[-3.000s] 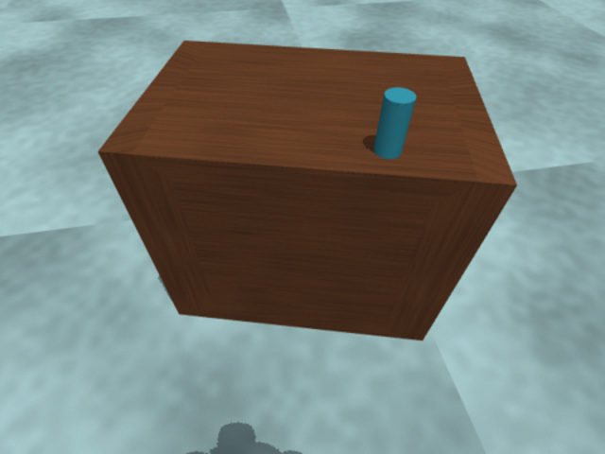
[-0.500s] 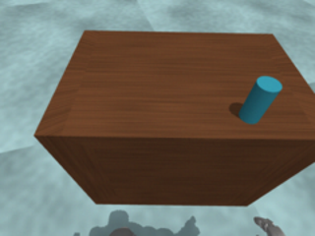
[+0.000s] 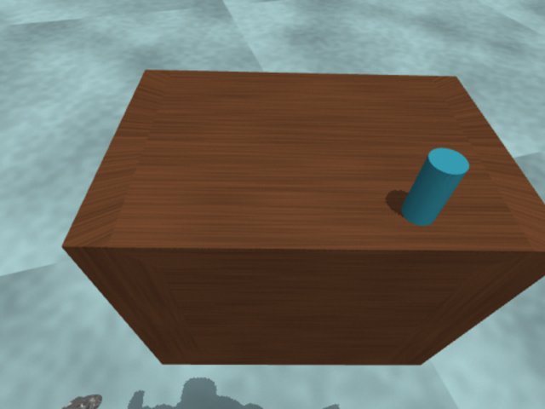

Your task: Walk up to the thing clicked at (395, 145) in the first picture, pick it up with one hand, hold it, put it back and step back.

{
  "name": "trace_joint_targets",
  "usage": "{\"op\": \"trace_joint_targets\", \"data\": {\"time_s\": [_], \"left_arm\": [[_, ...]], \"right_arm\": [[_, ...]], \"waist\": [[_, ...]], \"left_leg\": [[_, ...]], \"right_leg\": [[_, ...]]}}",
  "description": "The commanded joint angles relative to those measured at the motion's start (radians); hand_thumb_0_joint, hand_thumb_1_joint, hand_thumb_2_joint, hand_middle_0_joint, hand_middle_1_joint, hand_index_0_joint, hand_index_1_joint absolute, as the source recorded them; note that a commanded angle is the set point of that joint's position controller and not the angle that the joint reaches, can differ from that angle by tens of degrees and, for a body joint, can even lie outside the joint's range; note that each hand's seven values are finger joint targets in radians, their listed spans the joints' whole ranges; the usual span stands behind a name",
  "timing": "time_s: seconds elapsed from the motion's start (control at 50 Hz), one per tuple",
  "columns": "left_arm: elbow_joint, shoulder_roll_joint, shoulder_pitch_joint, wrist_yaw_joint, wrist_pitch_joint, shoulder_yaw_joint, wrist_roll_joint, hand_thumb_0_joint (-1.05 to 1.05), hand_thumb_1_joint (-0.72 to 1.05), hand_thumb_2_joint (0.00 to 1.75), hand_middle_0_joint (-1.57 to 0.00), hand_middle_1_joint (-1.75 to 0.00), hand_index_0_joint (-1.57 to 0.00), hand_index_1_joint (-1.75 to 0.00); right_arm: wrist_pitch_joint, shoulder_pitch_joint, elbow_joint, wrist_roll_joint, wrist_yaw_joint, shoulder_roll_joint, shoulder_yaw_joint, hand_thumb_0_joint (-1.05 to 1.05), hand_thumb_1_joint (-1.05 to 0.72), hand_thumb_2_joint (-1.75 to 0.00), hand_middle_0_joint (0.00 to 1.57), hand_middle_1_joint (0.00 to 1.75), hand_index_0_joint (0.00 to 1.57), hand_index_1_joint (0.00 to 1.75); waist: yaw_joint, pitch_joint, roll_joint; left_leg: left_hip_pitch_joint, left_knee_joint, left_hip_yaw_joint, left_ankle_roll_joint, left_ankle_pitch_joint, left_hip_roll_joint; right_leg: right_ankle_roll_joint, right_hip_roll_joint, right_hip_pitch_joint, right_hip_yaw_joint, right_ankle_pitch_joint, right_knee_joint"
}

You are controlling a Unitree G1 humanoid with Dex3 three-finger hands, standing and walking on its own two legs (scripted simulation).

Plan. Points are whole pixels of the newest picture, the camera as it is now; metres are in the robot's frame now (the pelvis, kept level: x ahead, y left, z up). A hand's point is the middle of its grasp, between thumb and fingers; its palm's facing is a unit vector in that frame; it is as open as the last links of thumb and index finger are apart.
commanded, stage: walk up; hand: right
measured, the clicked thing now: (431, 189) +0.46 -0.29 +0.05
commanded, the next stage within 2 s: stand in 0.54 s
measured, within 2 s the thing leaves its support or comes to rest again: neither
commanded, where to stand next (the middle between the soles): +0.07 -0.01 m, yaw +0 degrees
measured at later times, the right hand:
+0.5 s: hand out of the picture +0.11 -0.25 -0.14, palm faces -0.07 +0.93 -0.36, open 7.4 cm
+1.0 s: hand out of the picture +0.12 -0.24 -0.14, palm faces -0.03 +0.94 -0.33, open 7.4 cm
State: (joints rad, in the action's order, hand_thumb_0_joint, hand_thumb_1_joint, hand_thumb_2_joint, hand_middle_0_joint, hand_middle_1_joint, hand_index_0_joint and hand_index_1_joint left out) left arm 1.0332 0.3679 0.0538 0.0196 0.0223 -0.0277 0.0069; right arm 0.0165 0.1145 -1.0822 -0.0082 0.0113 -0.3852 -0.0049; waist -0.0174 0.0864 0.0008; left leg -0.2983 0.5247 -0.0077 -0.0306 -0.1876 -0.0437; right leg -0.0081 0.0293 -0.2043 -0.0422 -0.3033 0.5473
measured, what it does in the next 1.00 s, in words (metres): stands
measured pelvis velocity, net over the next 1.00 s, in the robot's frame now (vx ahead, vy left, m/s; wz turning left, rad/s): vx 0.03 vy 0.01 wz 0.00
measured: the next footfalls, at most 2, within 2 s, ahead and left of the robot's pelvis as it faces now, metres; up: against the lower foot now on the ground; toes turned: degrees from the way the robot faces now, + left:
none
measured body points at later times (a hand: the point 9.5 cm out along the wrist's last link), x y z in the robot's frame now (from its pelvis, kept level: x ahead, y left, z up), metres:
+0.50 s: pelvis +0.00 +0.00 +0.01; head +0.02 +0.01 +0.46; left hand +0.07 +0.31 -0.13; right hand +0.11 -0.30 -0.12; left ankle +0.06 +0.14 -0.73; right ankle +0.00 -0.13 -0.73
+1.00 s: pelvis +0.03 +0.01 +0.01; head +0.05 +0.01 +0.46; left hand +0.11 +0.31 -0.12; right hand +0.12 -0.29 -0.12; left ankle +0.06 +0.14 -0.73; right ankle +0.00 -0.13 -0.73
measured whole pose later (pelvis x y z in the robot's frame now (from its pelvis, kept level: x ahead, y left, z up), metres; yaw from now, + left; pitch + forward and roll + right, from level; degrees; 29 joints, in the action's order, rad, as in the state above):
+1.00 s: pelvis +0.03 +0.01 +0.01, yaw +0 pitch -2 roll +0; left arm 1.14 0.35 0.10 0.01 -0.01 -0.02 0.01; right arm 0.02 0.08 -1.14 -0.01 0.01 -0.35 -0.01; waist 0.00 0.05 0.00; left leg -0.18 0.35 0.00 -0.02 -0.15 -0.03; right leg -0.03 0.04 -0.06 -0.05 -0.23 0.32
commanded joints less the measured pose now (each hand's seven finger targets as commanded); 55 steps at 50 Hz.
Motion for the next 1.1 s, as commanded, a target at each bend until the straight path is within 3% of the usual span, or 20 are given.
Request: {"op": "trace_joint_targets", "data": {"time_s": [0.0,0.04,0.18,0.24,0.36,0.5,0.52,0.58,0.62,0.7,0.82,0.88,0.92,0.98,1.08], "left_arm": [[-0.039,0.225,-0.035,-0.009,-0.022,-0.052,-0.005,0.00,0.90,0.90,-0.20,-0.30,-0.20,-0.30],[-0.036,0.218,-0.042,-0.009,-0.021,-0.050,-0.005,0.00,0.90,0.90,-0.20,-0.30,-0.20,-0.30],[-0.018,0.215,-0.035,-0.006,-0.023,-0.053,-0.003,0.00,0.90,0.90,-0.20,-0.30,-0.20,-0.30],[-0.007,0.211,-0.021,-0.006,-0.022,-0.052,-0.002,0.00,0.90,0.90,-0.20,-0.30,-0.20,-0.30],[-0.008,0.214,-0.024,-0.006,-0.026,-0.054,-0.001,0.00,0.90,0.90,-0.20,-0.30,-0.20,-0.30],[-0.010,0.211,-0.008,-0.009,-0.024,-0.055,0.001,0.00,0.90,0.90,-0.20,-0.30,-0.20,-0.30],[0.024,0.183,0.024,-0.008,-0.033,-0.039,-0.001,0.00,0.90,0.90,-0.20,-0.30,-0.20,-0.30],[0.033,0.201,-0.004,-0.011,-0.043,-0.037,0.007,0.00,0.90,0.90,-0.20,-0.30,-0.20,-0.30],[0.040,0.203,0.005,-0.012,-0.047,-0.033,0.008,0.00,0.90,0.90,-0.20,-0.30,-0.20,-0.30],[0.047,0.201,0.017,-0.016,-0.060,-0.028,0.002,0.00,0.90,0.90,-0.20,-0.30,-0.20,-0.30],[0.058,0.196,0.027,-0.019,-0.058,-0.026,0.002,0.00,0.90,0.90,-0.20,-0.30,-0.20,-0.30],[0.055,0.197,0.022,-0.022,-0.057,-0.026,0.001,0.00,0.90,0.90,-0.20,-0.30,-0.20,-0.30],[0.057,0.199,0.026,-0.024,-0.057,-0.024,0.002,0.00,0.90,0.90,-0.20,-0.30,-0.20,-0.30],[0.054,0.199,0.024,-0.026,-0.057,-0.026,0.000,0.00,0.90,0.90,-0.20,-0.30,-0.20,-0.30],[0.054,0.194,0.017,-0.027,-0.056,-0.023,-0.001,0.00,0.90,0.90,-0.20,-0.30,-0.20,-0.30]], "right_arm": [[0.026,-0.053,0.059,0.001,-0.016,-0.224,0.050,0.00,-0.90,-0.90,0.20,0.30,0.20,0.30],[0.024,-0.058,0.055,0.000,-0.016,-0.222,0.050,0.00,-0.90,-0.90,0.20,0.30,0.20,0.30],[0.025,-0.060,0.050,0.001,-0.016,-0.216,0.049,0.00,-0.90,-0.90,0.20,0.30,0.20,0.30],[0.022,-0.079,0.054,0.002,-0.016,-0.213,0.048,0.00,-0.90,-0.90,0.20,0.30,0.20,0.30],[0.019,-0.072,0.053,0.005,-0.014,-0.201,0.045,0.00,-0.90,-0.90,0.20,0.30,0.20,0.30],[0.018,-0.074,0.055,0.003,-0.016,-0.208,0.051,0.00,-0.90,-0.90,0.20,0.30,0.20,0.30],[0.017,-0.083,0.041,-0.007,-0.013,-0.178,0.037,0.00,-0.90,-0.90,0.20,0.30,0.20,0.30],[0.013,-0.083,0.033,-0.005,-0.010,-0.185,0.039,0.00,-0.90,-0.90,0.20,0.30,0.20,0.30],[0.012,-0.082,0.030,-0.005,-0.010,-0.189,0.043,0.00,-0.90,-0.90,0.20,0.30,0.20,0.30],[0.022,-0.072,0.021,-0.002,-0.010,-0.182,0.041,0.00,-0.90,-0.90,0.20,0.30,0.20,0.30],[0.019,-0.074,0.012,0.001,-0.013,-0.182,0.041,0.00,-0.90,-0.90,0.20,0.30,0.20,0.30],[0.022,-0.082,0.009,0.000,-0.015,-0.184,0.042,0.00,-0.90,-0.90,0.20,0.30,0.20,0.30],[0.020,-0.077,0.002,0.001,-0.015,-0.177,0.040,0.00,-0.90,-0.90,0.20,0.30,0.20,0.30],[0.019,-0.073,0.001,0.001,-0.017,-0.176,0.040,0.00,-0.90,-0.90,0.20,0.30,0.20,0.30],[0.015,-0.073,-0.005,0.003,-0.017,-0.180,0.038,0.00,-0.90,-0.90,0.20,0.30,0.20,0.30]], "waist": [[0.023,-0.127,0.009],[0.018,-0.107,0.007],[0.018,-0.122,0.015],[0.021,-0.102,0.012],[0.016,-0.105,-0.002],[0.020,-0.133,0.016],[0.026,-0.170,0.045],[0.016,-0.098,0.023],[0.016,-0.090,0.014],[0.017,-0.127,0.010],[0.020,-0.126,0.006],[0.023,-0.139,0.006],[0.023,-0.129,-0.004],[0.018,-0.158,-0.009],[0.016,-0.137,0.005]], "left_leg": [[0.046,-0.113,-0.103,0.070,0.088,-0.077],[0.036,-0.128,-0.107,0.069,0.043,-0.075],[0.056,-0.147,-0.109,0.069,0.056,-0.080],[0.046,-0.158,-0.118,0.069,0.010,-0.079],[0.071,-0.133,-0.101,0.056,0.073,-0.066],[0.079,-0.136,-0.110,0.065,0.140,-0.076],[0.140,-0.181,-0.118,0.063,0.055,-0.090],[0.096,-0.218,-0.128,0.056,-0.052,-0.084],[0.102,-0.223,-0.123,0.052,-0.025,-0.082],[0.159,-0.201,-0.105,0.048,0.185,-0.087],[0.176,-0.208,-0.092,0.048,0.188,-0.088],[0.195,-0.201,-0.090,0.043,0.264,-0.095],[0.188,-0.203,-0.090,0.042,0.261,-0.093],[0.217,-0.184,-0.076,0.045,0.340,-0.098],[0.195,-0.199,-0.072,0.042,0.281,-0.093]], "right_leg": [[0.067,0.093,0.032,0.106,0.052,-0.139],[0.065,0.095,0.022,0.107,0.028,-0.166],[0.058,0.095,0.039,0.094,0.052,-0.169],[0.055,0.094,0.026,0.095,0.032,-0.189],[0.053,0.107,0.023,0.099,0.044,-0.222],[0.046,0.099,0.062,0.067,0.107,-0.188],[0.036,0.105,0.047,0.092,0.028,-0.240],[0.033,0.107,0.040,0.095,-0.001,-0.273],[0.031,0.110,0.038,0.091,0.007,-0.280],[0.021,0.115,0.085,0.083,0.165,-0.270],[0.016,0.114,0.098,0.075,0.185,-0.281],[0.013,0.115,0.112,0.071,0.236,-0.269],[0.010,0.114,0.111,0.066,0.239,-0.273],[0.011,0.121,0.132,0.068,0.326,-0.261],[0.009,0.122,0.138,0.070,0.284,-0.282]]}}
